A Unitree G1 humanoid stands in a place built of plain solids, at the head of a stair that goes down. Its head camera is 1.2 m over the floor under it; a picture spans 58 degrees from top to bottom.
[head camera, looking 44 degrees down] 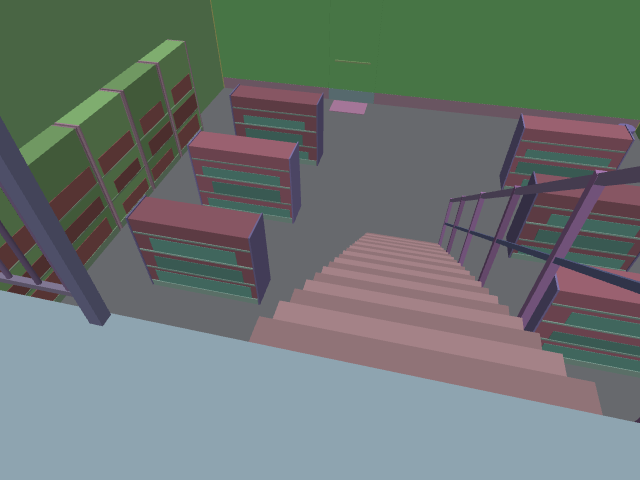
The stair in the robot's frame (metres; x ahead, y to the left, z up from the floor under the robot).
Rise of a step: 0.19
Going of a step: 0.23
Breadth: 1.22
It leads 13 degrees to the right of straight ahead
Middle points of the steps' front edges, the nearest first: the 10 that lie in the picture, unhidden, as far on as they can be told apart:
0.65 -0.30 0.00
0.87 -0.35 -0.19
1.10 -0.41 -0.37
1.32 -0.46 -0.56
1.54 -0.51 -0.75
1.77 -0.56 -0.93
1.99 -0.62 -1.12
2.22 -0.67 -1.30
2.44 -0.72 -1.49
2.66 -0.77 -1.68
